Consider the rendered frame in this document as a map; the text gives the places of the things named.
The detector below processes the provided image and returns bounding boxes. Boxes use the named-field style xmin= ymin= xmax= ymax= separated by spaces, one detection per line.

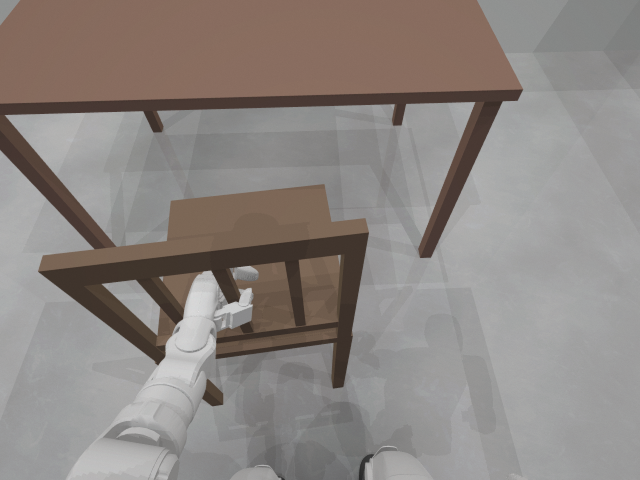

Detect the left robot upper arm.
xmin=72 ymin=437 xmax=179 ymax=480

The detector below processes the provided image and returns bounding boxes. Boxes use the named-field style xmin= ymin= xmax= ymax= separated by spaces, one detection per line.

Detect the right robot thigh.
xmin=365 ymin=451 xmax=433 ymax=480

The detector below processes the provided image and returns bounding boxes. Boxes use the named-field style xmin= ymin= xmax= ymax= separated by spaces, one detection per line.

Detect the chair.
xmin=38 ymin=184 xmax=369 ymax=406

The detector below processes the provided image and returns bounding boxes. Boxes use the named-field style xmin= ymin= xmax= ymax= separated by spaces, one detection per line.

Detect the right robot shin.
xmin=372 ymin=446 xmax=398 ymax=458

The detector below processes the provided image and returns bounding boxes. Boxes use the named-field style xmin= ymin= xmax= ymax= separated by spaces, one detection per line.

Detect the robot left forearm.
xmin=66 ymin=316 xmax=217 ymax=480

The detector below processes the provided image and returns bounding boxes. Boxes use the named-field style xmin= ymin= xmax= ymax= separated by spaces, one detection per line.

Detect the table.
xmin=0 ymin=0 xmax=523 ymax=258

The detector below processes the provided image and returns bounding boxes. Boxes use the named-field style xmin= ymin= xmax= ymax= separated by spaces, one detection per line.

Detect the robot left hand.
xmin=183 ymin=266 xmax=259 ymax=332

